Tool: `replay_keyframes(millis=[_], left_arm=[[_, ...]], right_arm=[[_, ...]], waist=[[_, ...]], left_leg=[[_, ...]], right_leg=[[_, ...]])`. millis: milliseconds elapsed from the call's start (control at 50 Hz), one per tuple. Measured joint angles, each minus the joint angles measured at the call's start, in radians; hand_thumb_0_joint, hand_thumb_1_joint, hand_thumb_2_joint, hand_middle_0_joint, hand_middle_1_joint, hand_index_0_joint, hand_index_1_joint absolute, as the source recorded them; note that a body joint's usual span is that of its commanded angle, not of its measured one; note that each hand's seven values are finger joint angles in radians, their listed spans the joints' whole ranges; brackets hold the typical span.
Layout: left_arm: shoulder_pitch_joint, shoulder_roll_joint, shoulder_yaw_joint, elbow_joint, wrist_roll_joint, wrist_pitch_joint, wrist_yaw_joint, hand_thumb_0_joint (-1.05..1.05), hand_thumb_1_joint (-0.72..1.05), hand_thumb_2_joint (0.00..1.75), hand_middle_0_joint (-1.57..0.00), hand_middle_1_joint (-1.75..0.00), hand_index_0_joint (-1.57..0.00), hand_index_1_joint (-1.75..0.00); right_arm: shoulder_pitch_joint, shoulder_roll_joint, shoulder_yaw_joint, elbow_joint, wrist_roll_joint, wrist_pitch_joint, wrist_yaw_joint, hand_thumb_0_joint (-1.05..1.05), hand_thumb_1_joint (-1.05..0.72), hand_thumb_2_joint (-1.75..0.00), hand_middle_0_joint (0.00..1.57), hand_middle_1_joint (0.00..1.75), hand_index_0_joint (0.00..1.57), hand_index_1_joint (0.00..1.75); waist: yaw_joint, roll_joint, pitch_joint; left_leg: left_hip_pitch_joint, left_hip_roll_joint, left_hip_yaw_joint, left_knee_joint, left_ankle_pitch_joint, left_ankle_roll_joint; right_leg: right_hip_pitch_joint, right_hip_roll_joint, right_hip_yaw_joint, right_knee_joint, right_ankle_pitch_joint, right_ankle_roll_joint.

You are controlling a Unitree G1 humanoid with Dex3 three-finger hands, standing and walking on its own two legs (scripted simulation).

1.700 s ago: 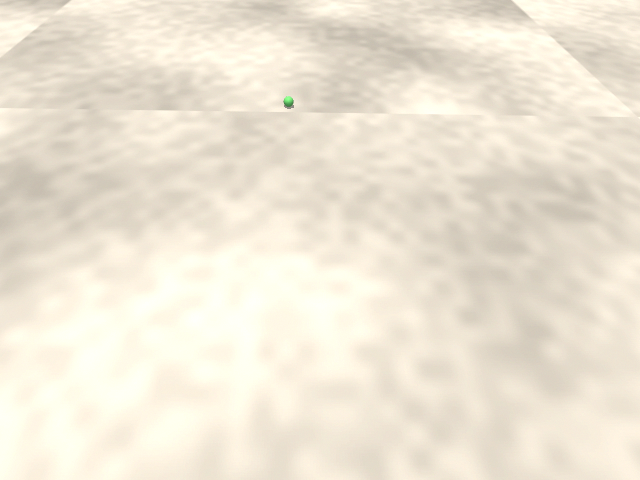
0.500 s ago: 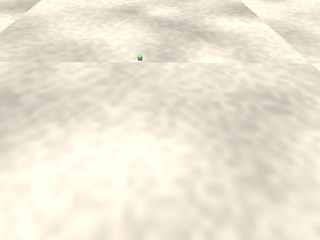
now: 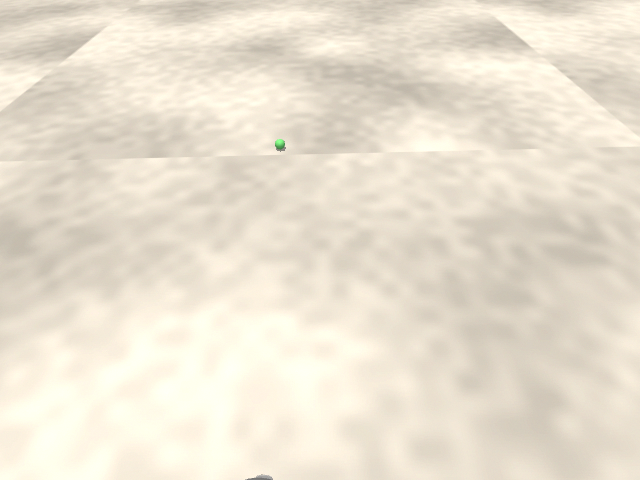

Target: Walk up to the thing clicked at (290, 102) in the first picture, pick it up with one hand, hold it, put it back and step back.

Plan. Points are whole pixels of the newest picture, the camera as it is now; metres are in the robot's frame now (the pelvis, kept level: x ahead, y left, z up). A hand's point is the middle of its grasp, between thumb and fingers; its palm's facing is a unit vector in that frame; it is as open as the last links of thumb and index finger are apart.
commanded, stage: walk up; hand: left
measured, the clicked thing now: (279, 144) +2.13 +0.30 -0.75
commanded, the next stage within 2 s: none
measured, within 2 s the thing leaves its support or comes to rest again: neither
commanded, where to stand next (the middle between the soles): +1.72 +0.06 m, yaw -2 degrees
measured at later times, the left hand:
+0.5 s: hand (164, 325) +0.43 +0.30 -0.13, palm faces -0.04 -0.93 -0.36, open 7.4 cm
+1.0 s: hand (214, 249) +0.63 +0.25 -0.13, palm faces +0.01 -0.93 -0.38, open 7.4 cm
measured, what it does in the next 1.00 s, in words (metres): walks ahead: left foot, then right foot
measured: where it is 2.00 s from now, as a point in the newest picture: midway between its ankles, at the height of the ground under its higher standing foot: (321, 268)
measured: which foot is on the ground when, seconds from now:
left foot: up 0.00-0.18, down 0.20-0.68, up 0.70-1.00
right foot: down 0.00-0.26, up 0.28-0.64, down 0.66-1.00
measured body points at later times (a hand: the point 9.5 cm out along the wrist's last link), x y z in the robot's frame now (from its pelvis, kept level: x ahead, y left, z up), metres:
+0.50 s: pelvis +0.32 +0.03 -0.01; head +0.33 +0.03 +0.44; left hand +0.43 +0.35 -0.11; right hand +0.38 -0.30 -0.11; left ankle +0.27 +0.14 -0.74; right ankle +0.41 -0.13 -0.69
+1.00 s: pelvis +0.62 -0.02 +0.00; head +0.64 -0.04 +0.45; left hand +0.63 +0.30 -0.11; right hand +0.74 -0.34 -0.12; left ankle +0.75 +0.13 -0.69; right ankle +0.59 -0.13 -0.74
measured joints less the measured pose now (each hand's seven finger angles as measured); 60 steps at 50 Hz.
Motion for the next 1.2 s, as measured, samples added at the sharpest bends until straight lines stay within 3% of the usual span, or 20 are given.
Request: replay_keyframes(millis=[100, 180, 220, 260, 320, 380, 440, 520, 580, 640, 700, 760, 800, 860, 940, 1000, 1060, 1140, 1180, 1200], left_arm=[[0.019, 0.009, 0.005, -0.014, 0.001, -0.009, 0.001, 0.01, 0.90, 0.90, -0.21, -0.30, -0.20, -0.30], [0.023, 0.025, 0.004, -0.029, 0.000, -0.007, 0.001, 0.01, 0.90, 0.90, -0.21, -0.30, -0.20, -0.30], [0.021, 0.037, 0.003, -0.029, -0.002, 0.002, 0.006, 0.01, 0.90, 0.90, -0.21, -0.30, -0.20, -0.30], [-0.004, 0.043, 0.004, -0.028, -0.006, 0.023, 0.020, 0.01, 0.90, 0.90, -0.21, -0.30, -0.20, -0.30], [-0.032, 0.009, -0.023, -0.041, -0.021, 0.034, 0.028, 0.01, 0.90, 0.90, -0.21, -0.30, -0.20, -0.30], [-0.057, 0.014, -0.039, -0.061, -0.031, 0.025, 0.019, 0.01, 0.90, 0.90, -0.21, -0.30, -0.20, -0.30], [-0.094, 0.031, -0.029, -0.101, -0.032, 0.022, 0.005, 0.01, 0.90, 0.90, -0.21, -0.30, -0.20, -0.30], [-0.145, 0.049, -0.015, -0.137, -0.019, 0.022, -0.019, 0.01, 0.90, 0.90, -0.20, -0.30, -0.20, -0.30], [-0.179, 0.052, -0.008, -0.140, -0.011, 0.022, -0.033, 0.01, 0.90, 0.90, -0.20, -0.30, -0.20, -0.30], [-0.191, 0.045, -0.002, -0.131, -0.009, 0.021, -0.038, 0.01, 0.90, 0.90, -0.20, -0.30, -0.20, -0.30], [-0.206, 0.002, 0.007, -0.132, -0.003, 0.007, -0.023, 0.01, 0.90, 0.90, -0.20, -0.30, -0.20, -0.30], [-0.183, -0.020, -0.004, -0.146, -0.013, -0.006, -0.012, 0.01, 0.90, 0.90, -0.20, -0.30, -0.20, -0.30], [-0.150, -0.035, -0.014, -0.138, -0.019, -0.005, -0.002, 0.01, 0.90, 0.90, -0.21, -0.30, -0.20, -0.30], [-0.084, -0.037, -0.019, -0.113, -0.018, -0.006, 0.006, 0.01, 0.90, 0.90, -0.21, -0.30, -0.20, -0.30], [-0.009, -0.028, -0.019, -0.087, -0.014, -0.008, 0.009, 0.01, 0.90, 0.90, -0.21, -0.30, -0.20, -0.30], [0.028, -0.016, -0.013, -0.083, -0.007, -0.010, 0.007, 0.01, 0.90, 0.90, -0.21, -0.30, -0.20, -0.30], [0.041, 0.004, -0.006, -0.087, -0.003, -0.012, 0.007, 0.01, 0.90, 0.90, -0.21, -0.30, -0.20, -0.30], [0.054, 0.034, 0.000, -0.089, -0.003, -0.003, 0.014, 0.01, 0.90, 0.90, -0.21, -0.30, -0.20, -0.30], [0.036, 0.051, 0.004, -0.083, -0.006, 0.012, 0.027, 0.01, 0.90, 0.90, -0.21, -0.30, -0.20, -0.30], [0.027, 0.044, 0.003, -0.085, -0.012, 0.020, 0.032, 0.01, 0.90, 0.90, -0.21, -0.30, -0.20, -0.30]], right_arm=[[-0.020, 0.005, 0.003, -0.024, -0.010, 0.020, 0.019, 0.01, -0.91, -0.90, 0.20, 0.30, 0.20, 0.30], [-0.039, 0.008, 0.002, -0.027, -0.016, 0.029, 0.020, 0.01, -0.91, -0.90, 0.20, 0.30, 0.20, 0.30], [-0.050, 0.020, -0.003, -0.031, -0.020, 0.024, 0.012, 0.01, -0.91, -0.90, 0.20, 0.30, 0.20, 0.30], [-0.069, 0.046, -0.003, -0.044, -0.035, 0.004, 0.000, 0.01, -0.91, -0.90, 0.20, 0.30, 0.20, 0.30], [-0.053, 0.049, -0.012, -0.097, -0.023, -0.030, -0.019, 0.01, -0.91, -0.90, 0.20, 0.30, 0.20, 0.30], [0.002, 0.060, 0.004, -0.105, -0.004, -0.038, -0.042, 0.00, -0.91, -0.90, 0.20, 0.30, 0.20, 0.30], [0.071, 0.057, 0.014, -0.090, 0.007, -0.040, -0.051, 0.00, -0.91, -0.90, 0.20, 0.30, 0.21, 0.30], [0.133, 0.042, 0.018, -0.065, 0.007, -0.041, -0.048, 0.00, -0.90, -0.90, 0.20, 0.30, 0.21, 0.30], [0.157, 0.023, 0.015, -0.058, 0.005, -0.044, -0.043, 0.01, -0.90, -0.90, 0.20, 0.30, 0.21, 0.30], [0.190, 0.001, 0.007, -0.048, 0.007, -0.040, -0.046, 0.01, -0.90, -0.90, 0.20, 0.30, 0.21, 0.30], [0.175, -0.015, -0.003, -0.017, 0.004, -0.018, -0.059, 0.01, -0.90, -0.90, 0.20, 0.30, 0.20, 0.30], [0.140, 0.004, 0.013, -0.016, 0.008, -0.008, -0.063, 0.01, -0.91, -0.90, 0.20, 0.30, 0.20, 0.30], [0.115, 0.007, 0.021, -0.023, 0.016, -0.010, -0.059, 0.01, -0.91, -0.90, 0.20, 0.30, 0.20, 0.30], [0.080, 0.008, 0.022, -0.057, 0.014, -0.012, -0.046, 0.01, -0.91, -0.90, 0.20, 0.30, 0.20, 0.30], [0.051, 0.001, 0.009, -0.087, 0.002, -0.005, -0.030, 0.01, -0.91, -0.90, 0.20, 0.30, 0.20, 0.30], [0.036, -0.003, 0.001, -0.085, -0.008, 0.009, -0.019, 0.01, -0.91, -0.90, 0.20, 0.30, 0.20, 0.30], [0.015, -0.001, -0.003, -0.080, -0.011, 0.011, -0.009, 0.01, -0.91, -0.90, 0.20, 0.30, 0.20, 0.30], [-0.003, 0.014, -0.006, -0.076, -0.013, 0.003, -0.005, 0.01, -0.91, -0.90, 0.20, 0.30, 0.20, 0.30], [-0.020, 0.041, -0.005, -0.078, -0.026, -0.012, -0.012, 0.01, -0.91, -0.90, 0.20, 0.30, 0.20, 0.30], [-0.024, 0.044, -0.002, -0.092, -0.031, -0.022, -0.014, 0.01, -0.91, -0.90, 0.20, 0.30, 0.20, 0.30]], waist=[[0.002, -0.022, 0.022], [0.013, -0.041, 0.034], [0.015, -0.075, 0.036], [0.010, -0.142, 0.065], [-0.027, -0.091, 0.081], [-0.050, -0.089, 0.063], [-0.066, -0.102, 0.045], [-0.077, -0.111, 0.041], [-0.095, -0.101, 0.050], [-0.113, -0.075, 0.031], [-0.090, 0.004, 0.051], [-0.059, -0.017, 0.075], [-0.043, -0.017, 0.081], [-0.024, -0.014, 0.076], [-0.013, -0.003, 0.066], [-0.006, -0.002, 0.056], [0.003, -0.008, 0.063], [0.013, -0.037, 0.052], [0.012, -0.107, 0.070], [0.007, -0.109, 0.077]], left_leg=[[-0.036, 0.047, 0.013, -0.241, 0.109, -0.019], [0.034, 0.064, 0.063, -0.410, 0.132, 0.005], [0.078, 0.036, 0.088, -0.435, 0.129, 0.014], [0.109, -0.017, 0.131, -0.403, 0.071, 0.016], [0.161, -0.001, 0.121, -0.376, -0.012, 0.029], [0.287, -0.002, 0.136, -0.469, -0.030, 0.014], [0.400, -0.018, 0.143, -0.541, -0.058, 0.012], [0.528, -0.024, 0.156, -0.601, -0.112, 0.000], [0.598, -0.019, 0.158, -0.602, -0.177, -0.022], [0.643, 0.003, 0.145, -0.548, -0.278, -0.045], [0.570, 0.076, 0.101, -0.252, -0.322, -0.001], [0.377, 0.007, 0.056, 0.130, -0.279, 0.026], [0.260, -0.006, 0.058, 0.218, -0.193, 0.040], [0.125, 0.016, 0.052, 0.161, -0.089, 0.047], [0.018, 0.050, 0.025, 0.005, 0.002, 0.018], [-0.005, 0.069, 0.037, -0.170, 0.040, -0.004], [0.018, 0.075, 0.054, -0.335, 0.102, -0.002], [0.103, 0.048, 0.083, -0.440, 0.122, 0.022], [0.124, -0.002, 0.122, -0.395, 0.071, 0.026], [0.128, -0.005, 0.130, -0.367, 0.035, 0.031]], right_leg=[[0.105, 0.023, -0.024, -0.079, -0.045, 0.014], [0.179, 0.026, -0.031, -0.082, -0.130, 0.031], [0.199, -0.006, -0.032, -0.037, -0.199, 0.046], [0.136, -0.091, -0.015, 0.184, -0.245, 0.023], [-0.092, -0.028, 0.100, 0.670, -0.217, -0.003], [-0.280, -0.019, 0.165, 0.809, -0.130, -0.012], [-0.416, -0.059, 0.186, 0.748, -0.067, 0.006], [-0.509, -0.113, 0.151, 0.491, 0.021, 0.029], [-0.508, -0.119, 0.121, 0.305, 0.150, 0.019], [-0.457, -0.100, 0.088, 0.242, 0.214, 0.001], [-0.431, -0.038, 0.046, 0.340, 0.087, 0.005], [-0.367, -0.050, 0.051, 0.340, 0.029, -0.003], [-0.290, -0.048, 0.049, 0.262, 0.035, -0.002], [-0.193, -0.027, 0.054, 0.150, 0.046, -0.002], [-0.092, 0.003, 0.052, 0.065, 0.025, -0.005], [-0.028, 0.015, 0.043, 0.026, -0.007, 0.001], [0.023, 0.022, 0.034, 0.024, -0.060, 0.017], [0.070, 0.005, 0.032, 0.086, -0.177, 0.045], [0.033, -0.063, 0.050, 0.248, -0.233, 0.026], [-0.023, -0.060, 0.081, 0.391, -0.233, 0.015]])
